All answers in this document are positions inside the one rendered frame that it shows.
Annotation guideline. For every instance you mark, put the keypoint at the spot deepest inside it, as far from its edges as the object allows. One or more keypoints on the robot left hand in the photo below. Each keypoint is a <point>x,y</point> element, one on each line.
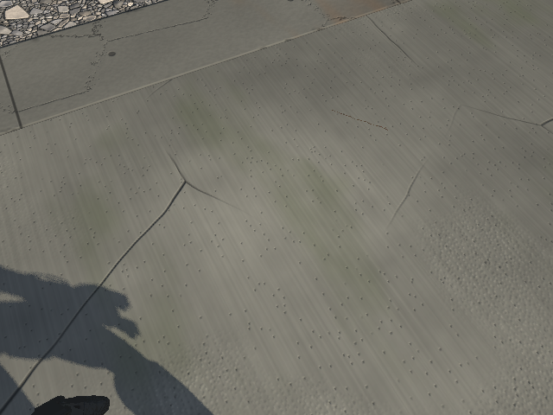
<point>79,405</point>

